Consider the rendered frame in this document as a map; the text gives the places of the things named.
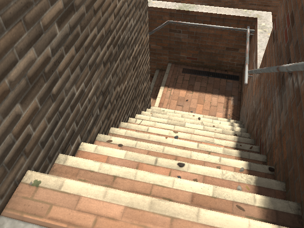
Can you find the stairs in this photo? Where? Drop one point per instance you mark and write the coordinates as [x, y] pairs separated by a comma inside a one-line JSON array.
[[155, 85], [188, 158]]

